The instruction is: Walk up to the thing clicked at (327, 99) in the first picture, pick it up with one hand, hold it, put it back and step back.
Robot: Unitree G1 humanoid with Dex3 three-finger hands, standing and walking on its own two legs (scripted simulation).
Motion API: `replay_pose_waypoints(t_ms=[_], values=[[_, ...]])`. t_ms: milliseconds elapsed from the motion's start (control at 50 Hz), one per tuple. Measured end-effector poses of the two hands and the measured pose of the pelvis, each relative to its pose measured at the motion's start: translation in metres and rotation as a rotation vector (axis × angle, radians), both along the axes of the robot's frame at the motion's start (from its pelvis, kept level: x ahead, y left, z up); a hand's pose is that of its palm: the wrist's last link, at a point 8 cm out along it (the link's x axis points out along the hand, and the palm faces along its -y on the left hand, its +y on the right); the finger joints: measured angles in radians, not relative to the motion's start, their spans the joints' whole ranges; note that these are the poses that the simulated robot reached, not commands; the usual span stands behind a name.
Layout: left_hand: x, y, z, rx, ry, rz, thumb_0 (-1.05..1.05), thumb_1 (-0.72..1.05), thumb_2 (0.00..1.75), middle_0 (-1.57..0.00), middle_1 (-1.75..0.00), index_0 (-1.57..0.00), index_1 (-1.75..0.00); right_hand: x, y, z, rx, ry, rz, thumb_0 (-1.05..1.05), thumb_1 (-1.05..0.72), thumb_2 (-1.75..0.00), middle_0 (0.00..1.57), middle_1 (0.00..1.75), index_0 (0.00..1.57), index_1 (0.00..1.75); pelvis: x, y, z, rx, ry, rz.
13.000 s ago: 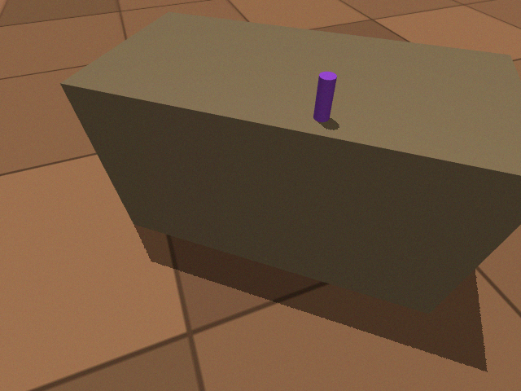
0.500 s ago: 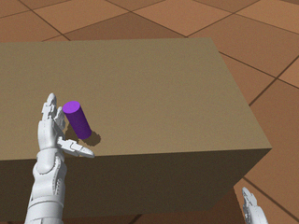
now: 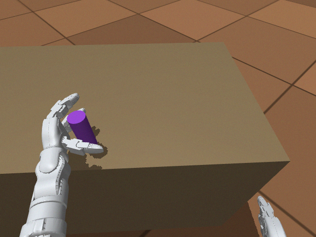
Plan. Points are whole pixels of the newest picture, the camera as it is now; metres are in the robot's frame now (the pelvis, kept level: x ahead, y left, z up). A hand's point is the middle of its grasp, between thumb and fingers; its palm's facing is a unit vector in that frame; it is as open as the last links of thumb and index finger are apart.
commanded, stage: close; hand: left
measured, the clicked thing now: (83, 132) +0.39 +0.21 +0.07
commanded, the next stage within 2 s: settle in 0.42 s
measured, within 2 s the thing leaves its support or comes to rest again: leaves its support in 0.76 s
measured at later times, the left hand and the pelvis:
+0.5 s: hand (83, 130) +0.38 +0.20 +0.08, palm faces +0.22 -0.98 +0.00, open 6.6 cm; pelvis -0.01 +0.00 -0.01, yaw +0 degrees
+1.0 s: hand (80, 116) +0.40 +0.20 +0.12, palm faces +0.21 -0.98 +0.00, open 5.7 cm; pelvis -0.01 +0.00 +0.00, yaw +0 degrees
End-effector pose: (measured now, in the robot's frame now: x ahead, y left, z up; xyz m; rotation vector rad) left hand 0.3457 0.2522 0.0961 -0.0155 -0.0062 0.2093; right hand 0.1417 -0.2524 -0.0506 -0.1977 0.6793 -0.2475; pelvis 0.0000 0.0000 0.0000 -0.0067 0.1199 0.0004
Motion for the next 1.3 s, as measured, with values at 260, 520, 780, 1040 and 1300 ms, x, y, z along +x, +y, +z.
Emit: replay_pose_waypoints(t_ms=[260, 520, 780, 1040, 1300], values=[[-0.002, -0.007, -0.009, 0.0, 0.002, 0.012, -0.01, -0.27, 0.48, -0.83, -0.67, -0.84, -0.66, -0.006, -0.003, -0.003, 0.002, 0.028, -0.015, -0.01, 0.49, -0.06, 0.06, 0.05, 0.06, 0.05, -0.001, 0.0, -0.002, 0.001, 0.007, -0.007], [0.007, -0.002, -0.014, 0.013, 0.002, 0.006, -0.01, -0.03, 0.79, -1.07, -0.98, -1.09, -0.97, -0.012, -0.004, -0.01, -0.002, 0.039, -0.002, -0.01, 0.5, -0.06, 0.06, 0.05, 0.06, 0.05, -0.011, -0.003, -0.007, 0.001, 0.028, 0.001], [0.015, -0.004, -0.003, 0.023, -0.003, -0.003, 0.0, 0.11, 1.16, -1.01, -1.14, -1.0, -1.11, -0.018, 0.001, -0.009, 0.008, 0.032, -0.002, -0.01, 0.52, -0.06, 0.06, 0.05, 0.06, 0.05, -0.013, -0.001, -0.007, 0.001, 0.026, -0.005], [0.022, 0.001, 0.025, 0.024, -0.006, 0.002, 0.0, 0.11, 1.16, -1.01, -1.14, -1.0, -1.11, -0.011, 0.002, 0.0, 0.009, -0.004, -0.02, -0.01, 0.53, -0.06, 0.06, 0.05, 0.06, 0.05, -0.007, 0.003, -0.001, -0.002, -0.003, -0.007], [0.029, -0.002, 0.044, 0.024, -0.007, 0.001, 0.0, 0.11, 1.16, -1.01, -1.14, -1.0, -1.11, -0.012, 0.002, -0.006, 0.024, 0.016, -0.033, -0.01, 0.53, -0.06, 0.06, 0.05, 0.06, 0.05, -0.006, 0.003, 0.003, 0.0, -0.018, -0.011]])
